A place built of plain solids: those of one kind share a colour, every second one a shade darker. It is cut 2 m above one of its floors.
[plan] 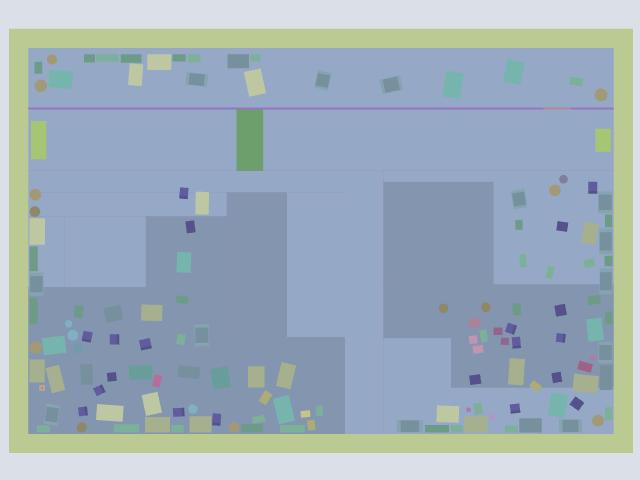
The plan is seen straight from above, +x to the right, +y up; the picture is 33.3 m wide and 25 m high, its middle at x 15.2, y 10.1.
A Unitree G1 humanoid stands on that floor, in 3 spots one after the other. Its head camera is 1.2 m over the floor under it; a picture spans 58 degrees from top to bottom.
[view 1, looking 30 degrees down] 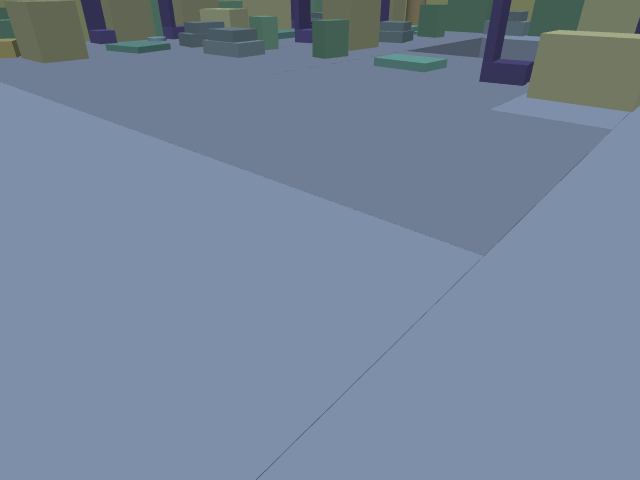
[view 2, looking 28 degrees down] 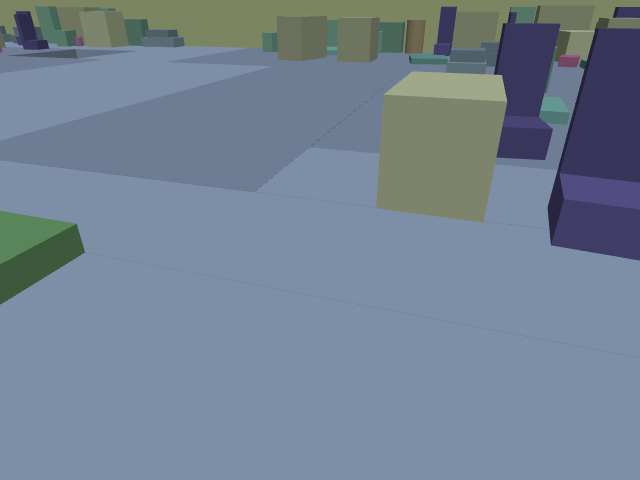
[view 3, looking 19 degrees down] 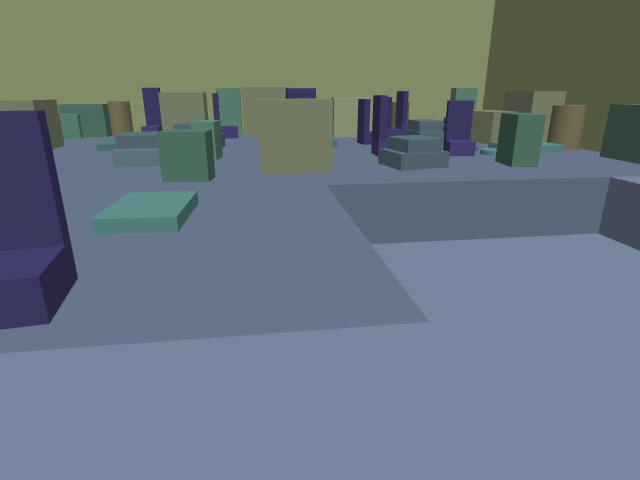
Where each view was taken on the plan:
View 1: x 15.48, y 13.19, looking -139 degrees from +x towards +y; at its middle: floor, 2.40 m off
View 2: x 8.95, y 15.30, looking -72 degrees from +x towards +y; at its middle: floor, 2.56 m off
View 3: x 7.02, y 13.33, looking -98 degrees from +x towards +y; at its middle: floor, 3.69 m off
